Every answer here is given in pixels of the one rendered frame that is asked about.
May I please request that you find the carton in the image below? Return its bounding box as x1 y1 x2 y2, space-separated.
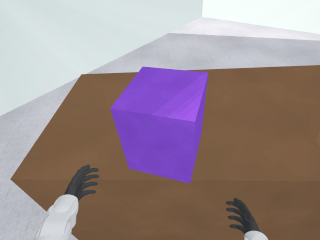
110 66 208 184

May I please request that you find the right robot forearm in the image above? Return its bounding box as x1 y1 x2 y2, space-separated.
244 230 268 240

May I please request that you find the left robot forearm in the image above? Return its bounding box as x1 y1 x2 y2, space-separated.
33 194 79 240

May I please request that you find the robot right hand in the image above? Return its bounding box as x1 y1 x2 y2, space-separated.
226 198 260 234

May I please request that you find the robot left hand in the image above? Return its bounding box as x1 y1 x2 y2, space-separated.
64 164 99 202

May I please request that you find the pedestal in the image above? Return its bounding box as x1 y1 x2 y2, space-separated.
10 65 320 240

